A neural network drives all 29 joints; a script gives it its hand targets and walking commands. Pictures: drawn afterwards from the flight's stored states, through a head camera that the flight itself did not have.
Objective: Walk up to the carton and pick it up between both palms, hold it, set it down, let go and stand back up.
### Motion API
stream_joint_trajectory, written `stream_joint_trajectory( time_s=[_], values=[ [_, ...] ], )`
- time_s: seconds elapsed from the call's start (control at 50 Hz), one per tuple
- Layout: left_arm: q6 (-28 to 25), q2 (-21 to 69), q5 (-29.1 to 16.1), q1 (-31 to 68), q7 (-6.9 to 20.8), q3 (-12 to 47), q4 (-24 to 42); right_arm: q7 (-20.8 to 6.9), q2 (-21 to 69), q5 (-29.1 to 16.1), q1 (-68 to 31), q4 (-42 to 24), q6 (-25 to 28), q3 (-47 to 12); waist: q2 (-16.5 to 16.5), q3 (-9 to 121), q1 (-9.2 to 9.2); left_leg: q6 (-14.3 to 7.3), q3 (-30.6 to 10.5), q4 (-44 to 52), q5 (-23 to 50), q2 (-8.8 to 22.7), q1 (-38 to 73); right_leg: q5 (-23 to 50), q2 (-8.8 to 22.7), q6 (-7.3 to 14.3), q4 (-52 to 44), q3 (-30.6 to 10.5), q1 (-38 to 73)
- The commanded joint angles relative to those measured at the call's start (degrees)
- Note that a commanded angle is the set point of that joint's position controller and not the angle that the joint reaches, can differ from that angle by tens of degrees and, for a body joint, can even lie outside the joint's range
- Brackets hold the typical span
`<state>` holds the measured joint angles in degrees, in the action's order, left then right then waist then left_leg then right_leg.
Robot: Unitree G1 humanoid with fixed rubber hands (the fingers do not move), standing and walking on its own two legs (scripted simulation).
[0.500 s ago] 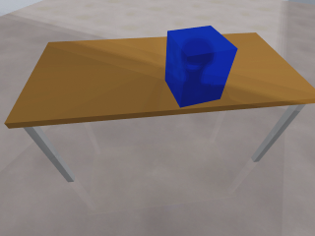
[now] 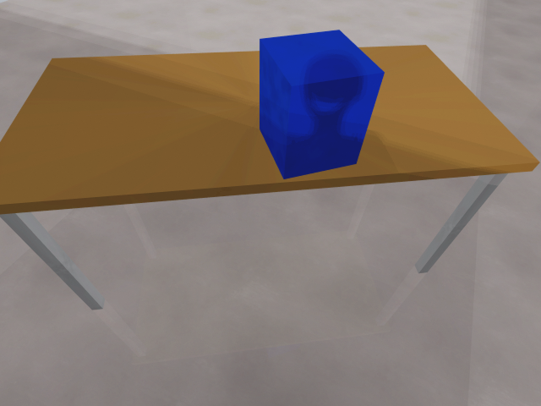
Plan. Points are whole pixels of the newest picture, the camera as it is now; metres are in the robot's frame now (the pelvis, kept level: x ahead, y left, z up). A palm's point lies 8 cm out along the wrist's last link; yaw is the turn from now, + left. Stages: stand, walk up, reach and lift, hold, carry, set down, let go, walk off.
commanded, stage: walk up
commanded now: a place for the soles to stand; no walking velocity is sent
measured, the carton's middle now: (311, 105) +0.76 -0.11 +0.02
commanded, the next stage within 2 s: none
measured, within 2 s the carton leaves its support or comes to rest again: neither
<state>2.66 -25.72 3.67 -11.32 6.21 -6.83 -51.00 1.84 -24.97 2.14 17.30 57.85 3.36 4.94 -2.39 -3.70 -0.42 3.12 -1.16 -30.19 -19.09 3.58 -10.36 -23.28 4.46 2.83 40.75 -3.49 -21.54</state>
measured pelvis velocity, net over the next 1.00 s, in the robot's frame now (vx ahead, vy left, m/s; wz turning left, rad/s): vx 0.14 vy -0.11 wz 0.16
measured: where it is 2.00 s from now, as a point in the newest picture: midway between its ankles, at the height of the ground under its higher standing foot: outside the picture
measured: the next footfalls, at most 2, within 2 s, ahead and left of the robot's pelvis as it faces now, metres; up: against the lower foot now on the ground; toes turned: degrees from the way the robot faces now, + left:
right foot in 0.02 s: +0.09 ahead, -0.16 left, +0.00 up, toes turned +0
left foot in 0.28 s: +0.14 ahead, +0.05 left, +0.00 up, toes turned +8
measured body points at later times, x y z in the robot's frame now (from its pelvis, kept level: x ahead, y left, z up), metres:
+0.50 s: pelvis +0.13 -0.07 +0.00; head +0.16 -0.03 +0.45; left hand +0.18 +0.23 -0.14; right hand +0.21 -0.39 -0.08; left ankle +0.10 +0.04 -0.73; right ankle +0.17 -0.24 -0.68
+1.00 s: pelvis +0.14 -0.11 -0.03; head +0.20 -0.09 +0.42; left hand +0.23 +0.22 -0.14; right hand +0.28 -0.41 -0.13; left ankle +0.13 +0.02 -0.73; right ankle +0.18 -0.25 -0.69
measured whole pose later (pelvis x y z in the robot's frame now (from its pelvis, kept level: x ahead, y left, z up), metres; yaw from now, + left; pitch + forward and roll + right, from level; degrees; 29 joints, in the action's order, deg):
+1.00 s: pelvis +0.14 -0.11 -0.03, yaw +9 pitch -1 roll +1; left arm 2.2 -23.4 -0.4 -6.0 -1.3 -2.8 -47.1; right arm 0.5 -21.6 1.7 11.3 47.1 0.5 2.9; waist -2.2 -8.9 -0.9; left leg 0.2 -0.6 -47.9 -24.9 0.6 -22.6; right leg -32.5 0.0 2.0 62.0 -3.5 -30.1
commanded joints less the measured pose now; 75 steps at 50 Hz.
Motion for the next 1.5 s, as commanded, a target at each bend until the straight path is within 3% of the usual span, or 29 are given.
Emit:
stream_joint_trajectory(
  time_s=[0.0, 0.02, 0.04, 0.22, 0.24, 0.26, 0.28, 0.3, 0.4, 0.46, 0.54, 0.56, 0.58, 0.6, 0.62, 0.66, 0.7, 0.78, 0.84, 0.9, 0.92, 1.04, 1.08, 1.12, 1.24, 1.3, 1.32, 1.4, 1.48],
  values=[
    [-1.68, -12.28, 1.2, -14.38, -1.65, -5.01, 1.3, 1.59, -7.9, -0.23, -5.38, -8.85, 1.06, 0.14, -12.48, 4.38, 10.67, -7.61, -0.11, -24.52, -14.09, -3.94, -25.47, -4.15, -0.98, -0.04, -15.95, -1.25, 24.14],
    [-2.03, -17.69, 0.99, -11.53, -1.69, -5.41, 4.48, 2.1, -5.33, -0.84, -4.45, -10.62, 0.61, -0.65, -19.94, -0.13, 8.41, -5.67, 0.61, -34.63, -21.58, -7.89, -33.05, -23.16, 14.65, 7.03, -31.87, -31.06, 15.38],
    [-2.08, -19.39, 0.32, -5.49, -1.7, -5.14, 7.17, 2.37, -11.88, -2.01, -5.41, -9.89, 0.23, 0.38, -11.18, -1.23, 7.55, -5.79, -5.13, -37.26, -19.71, -3.72, -28.19, -28.9, 18.25, 12.79, -32.81, -32.95, 9.14],
    [-1.77, -10.16, -1.62, 0.14, -2.23, -0.33, 11.51, 0.27, -9.1, -1.46, 11.46, -7.68, 2.57, 1.27, -3.87, 2.89, -2.32, -4.82, 8.41, -2.45, 4.57, -3.98, 6.46, 8.06, 5.97, 9.72, -9.94, -3.99, -3.31],
    [-2.16, -6.79, -2.06, -2.28, -2.89, 1.47, 11.26, 0.94, -9.38, -0.46, 12.02, -7.74, 2.88, 1.78, 0.64, 4.53, -3.89, -4.75, 1.84, 1.18, 6.69, -2.51, 11.35, 12.92, 3.43, 6.28, -2.39, -3.2, -7.41],
    [-2.14, -4.16, -3.03, -2.16, -3.42, 2.22, 12.33, 1.47, -16.92, 0.88, 12.75, -9.47, 3.39, 3.13, 19.13, 5.84, -5.5, -8.37, -23.5, 11.0, 6.82, 13.3, 14.97, 5.67, -4.88, 0.61, 16.49, 3.42, -14.29],
    [-1.22, -8.12, -2.62, -3.91, -4.46, 1.1, 11.5, 1.83, -18.18, -0.57, 10.25, -11.01, 3.37, 3.04, 11.9, 6.28, -4.45, -12.06, -37.73, 14.37, 6.56, 22.86, 13.06, -9.91, -5.73, -0.94, 19.48, -2.65, -15.17],
    [-0.77, -13.02, -2.21, -3.06, -4.99, 0.34, 11.14, 1.56, -18.19, -1.41, 8.75, -10.48, 3.05, 3.61, 7.41, 2.56, -3.36, -14.67, -35.67, 12.14, 3.86, 22.39, 10.47, -11.91, -4.11, -0.41, 24.7, -5.83, -16.31],
    [-1.59, -8.23, -3.18, -8.56, -5.2, 0.45, 6.23, 1.14, -10.62, -1.36, 1.74, -13.4, 3.08, 0.88, 11.47, -0.68, 1.28, -13.27, -4.24, 4.35, 41.17, 9.72, -0.09, 2.15, -3.91, -2.06, 20.73, -2.54, -6.42],
    [-2.64, -4.23, -3.87, -4.74, -4.94, 1.59, 7.21, 0.36, -11.12, -1.13, -0.81, -14.45, 1.71, 0.67, 17.35, -1.26, 0.51, -12.31, 2.99, 1.01, 43.97, 6.27, -6.35, 6.79, -3.25, -1.98, 6.57, 4.01, -0.03],
    [-4.06, -5.15, -3.41, -6.32, -5.9, 1.06, 4.27, -0.3, -10.76, -1.85, -1.35, -15.03, -0.57, 0.3, 10.62, 4.5, 2.76, -10.41, 2.58, -12.65, 32.03, 3.13, -7.69, 18.1, -5.98, -2.52, -10.06, 8.58, 11.69],
    [-4.43, -7.63, -3.03, -7.06, -6.21, 0.26, 3.12, -0.3, -8.3, -2.43, -1.02, -15.83, -1.07, 0.61, 1.08, 5.69, 3.61, -8.83, 1.66, -17.59, 23.43, 1.44, -11.68, 24.14, -4.73, -1.51, -10.23, 5.86, 17.29],
    [-4.78, -12.12, -2.07, -6.17, -6.99, -1.27, 4.48, -0.12, -5.89, -3.12, 1.74, -15.93, -1.14, -0.31, -11.86, 5.62, 2.63, -6.03, 2.71, -28.92, 6.38, -1.54, -18.86, 36.84, 7.46, 4.08, -13.12, -11.72, 18.51],
    [-4.49, -12.78, -3.02, -3.44, -6.78, -0.2, 6.87, 0.82, -7.25, -3.61, 1.87, -16.0, -2.3, 0.15, -10.6, 10.77, 1.68, -5.34, -2.36, -33.75, -16.39, -3.06, -14.69, 38.29, 18.89, 14.59, -15.15, -23.86, 12.41],
    [-4.21, -12.92, -2.8, -0.72, -7.13, -0.64, 6.71, 1.08, -9.33, -3.55, 0.57, -14.01, -2.51, 0.26, -6.9, 9.73, 2.47, -5.25, -5.63, -37.29, -21.2, -3.61, -13.18, 38.57, 18.92, 17.68, -14.46, -26.07, 8.3],
    [-4.39, -10.34, -2.67, 0.8, -7.78, 1.27, 7.1, 0.88, -6.98, -3.31, -0.12, -13.42, -2.31, 0.54, -4.83, 7.44, 1.46, -4.78, -6.43, -36.88, -16.83, -2.47, -16.52, 46.66, 12.97, 14.34, -7.61, -12.51, 9.65],
    [-3.82, -10.72, -2.56, 0.94, -8.03, 0.39, 6.5, 1.15, -7.38, -3.44, 1.78, -12.13, -2.32, 0.42, -15.2, 5.93, 0.89, -4.55, -3.47, -29.8, -13.09, -1.93, -18.43, 48.46, 11.01, 11.81, -5.81, -7.58, 11.51],
    [-3.22, -11.3, -2.9, 1.06, -8.27, 0.24, 8.57, 0.25, -8.86, -1.84, -0.36, -12.82, -2.47, 0.69, -10.23, 8.27, 2.49, -3.16, 0.57, -26.72, -9.64, -2.57, -16.53, 47.76, 13.15, 13.84, -3.84, -9.66, 11.38],
    [-2.28, -10.39, -3.33, 5.65, -7.97, 1.03, 10.15, -0.43, -7.58, -1.14, 1.91, -11.77, -1.71, 1.78, -7.25, 7.41, -1.54, -5.81, 2.66, -7.17, 3.32, -3.95, -4.0, 35.53, 8.97, 7.95, 1.07, -4.65, -0.12],
    [-1.76, -7.42, -4.23, 6.36, -8.62, 1.77, 10.94, -0.42, -17.67, -0.52, 0.89, -13.15, -1.64, 3.79, 15.22, 11.71, -4.08, -21.09, -28.29, 2.15, 33.47, 19.46, -1.17, -15.14, -6.21, -0.7, 25.0, 1.09, -9.73],
    [-1.97, -8.34, -3.72, 6.45, -8.62, 0.99, 9.74, -0.18, -16.75, -0.36, -2.2, -13.86, -1.6, 4.13, 11.14, 9.26, -2.79, -23.6, -29.75, 1.56, 29.82, 19.53, -7.23, -14.86, -4.54, -0.15, 27.91, -1.9, -6.37],
    [-4.32, -6.67, -3.65, -3.75, -7.58, 0.82, 4.22, -0.36, -10.02, -0.66, -10.85, -16.11, -2.46, 1.38, 9.45, 9.28, 3.46, -12.03, -6.34, -12.13, 24.63, 5.52, -3.35, 6.27, -5.12, -1.51, -8.54, 5.84, 5.74],
    [-5.25, -12.93, -1.94, -1.9, -8.21, -0.26, 4.92, -0.53, -6.17, -2.37, -4.98, -15.22, -3.29, 0.06, -4.41, 5.13, 1.46, -5.86, -3.01, -24.66, 8.33, -0.24, -19.36, 13.84, 6.15, 2.81, -15.73, -17.91, 12.63],
    [-6.18, -14.82, -1.83, 2.46, -7.91, -0.32, 6.0, 0.1, -9.86, -1.89, -8.54, -13.91, -4.07, 1.21, -4.17, 5.5, 1.51, -6.12, -7.16, -33.14, -18.34, -2.62, -17.43, 14.98, 18.8, 14.76, -19.34, -32.22, 1.61],
    [-4.81, -9.58, -2.65, 4.98, -7.54, 1.95, 6.97, -1.32, -6.95, -1.4, -2.48, -9.9, -1.99, 1.05, -6.98, 6.34, -2.22, -5.22, 2.55, -5.18, -1.01, -3.21, -2.6, 23.25, 5.1, 6.56, -5.36, -7.56, 0.03],
    [-3.98, -6.08, -4.05, 3.13, -7.07, 3.44, 5.85, -0.55, -12.16, -0.21, -7.77, -11.35, -0.97, 1.07, 0.73, 6.51, 1.11, -13.06, -18.93, 3.23, 6.0, 10.01, -3.79, 5.42, -3.83, -0.77, 3.65, -1.76, -2.28],
    [-4.0, -7.78, -4.11, 0.86, -7.46, 2.45, 3.25, -0.85, -13.31, -1.03, -11.34, -11.1, -1.1, 1.44, 7.96, 7.75, 2.66, -15.41, -15.61, 1.11, 8.73, 12.87, -9.04, 0.19, -4.1, -0.38, 2.85, 0.54, 5.12],
    [-4.69, -10.22, -2.75, 4.8, -6.65, 2.48, 1.56, -1.44, -7.84, -1.46, -11.4, -8.82, -2.17, 0.19, 1.03, 1.93, 0.31, -5.81, -4.02, -4.58, -3.87, -0.87, -9.36, 1.3, 3.81, 3.38, -14.85, -11.91, 1.09],
    [-4.8, -7.77, -3.13, 7.48, -6.37, 3.66, 0.53, -1.85, -8.51, -1.61, -9.72, -5.47, -1.57, -0.12, 1.33, 6.53, -0.43, -7.68, -6.92, 2.33, -0.4, 3.2, -4.27, 5.25, -0.34, 0.78, -11.71, -5.86, 2.76]
  ],
)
